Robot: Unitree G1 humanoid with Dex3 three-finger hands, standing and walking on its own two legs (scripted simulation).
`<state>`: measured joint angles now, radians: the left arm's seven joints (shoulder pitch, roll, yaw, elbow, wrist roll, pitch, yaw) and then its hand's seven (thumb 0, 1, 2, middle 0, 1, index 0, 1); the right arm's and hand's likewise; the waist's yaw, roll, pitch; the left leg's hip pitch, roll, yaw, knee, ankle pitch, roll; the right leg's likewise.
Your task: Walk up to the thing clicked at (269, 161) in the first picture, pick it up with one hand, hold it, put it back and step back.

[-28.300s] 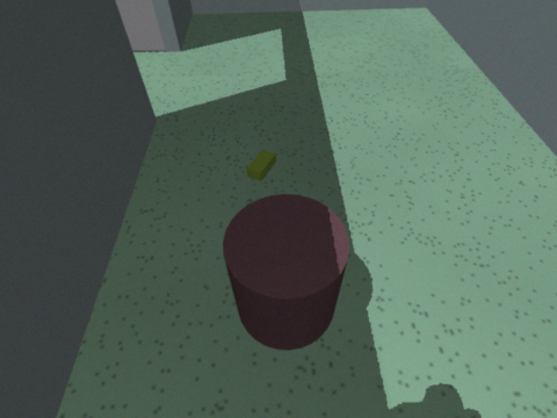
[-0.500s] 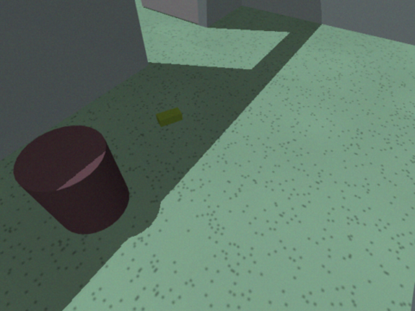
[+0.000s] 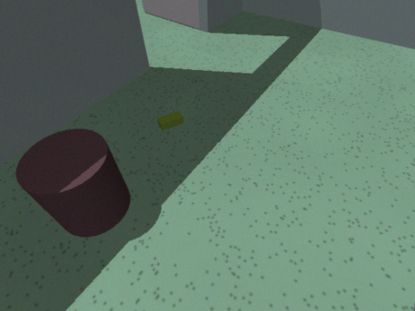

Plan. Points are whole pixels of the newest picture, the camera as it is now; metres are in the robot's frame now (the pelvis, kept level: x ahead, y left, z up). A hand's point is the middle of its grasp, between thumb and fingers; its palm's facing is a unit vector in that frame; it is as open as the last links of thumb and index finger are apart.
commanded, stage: stand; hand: left
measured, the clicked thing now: (170, 120) +1.49 +0.30 -0.75
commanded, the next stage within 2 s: walk up in 0.08 s
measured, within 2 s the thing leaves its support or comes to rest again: neither
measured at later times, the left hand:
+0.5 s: hand out of the picture +0.10 +0.37 -0.18, palm faces +0.04 -0.93 -0.37, open 7.4 cm
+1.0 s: hand (105, 208) +0.40 +0.30 -0.13, palm faces +0.03 -0.92 -0.39, open 7.4 cm
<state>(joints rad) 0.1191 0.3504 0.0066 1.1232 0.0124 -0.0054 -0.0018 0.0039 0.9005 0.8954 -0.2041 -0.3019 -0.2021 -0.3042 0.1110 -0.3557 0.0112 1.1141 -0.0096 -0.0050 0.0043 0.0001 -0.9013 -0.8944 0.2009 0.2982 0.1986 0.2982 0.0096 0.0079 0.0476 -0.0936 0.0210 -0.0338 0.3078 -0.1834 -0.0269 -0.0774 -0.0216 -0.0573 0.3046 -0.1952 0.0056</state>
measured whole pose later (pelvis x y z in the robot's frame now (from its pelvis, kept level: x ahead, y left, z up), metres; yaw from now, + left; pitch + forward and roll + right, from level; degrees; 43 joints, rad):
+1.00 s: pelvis +0.31 +0.03 -0.01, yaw +2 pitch -3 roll +1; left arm 0.21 0.38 0.06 0.88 0.00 -0.08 -0.07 0.00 0.90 0.90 -0.20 -0.30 -0.20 -0.30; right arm 0.29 -0.44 -0.06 0.92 0.00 -0.04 0.05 0.00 -0.90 -0.89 0.20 0.30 0.20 0.30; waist 0.01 0.06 0.07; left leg -0.37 0.05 -0.01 1.09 -0.36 0.03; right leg -0.28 -0.04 -0.08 0.53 -0.21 -0.04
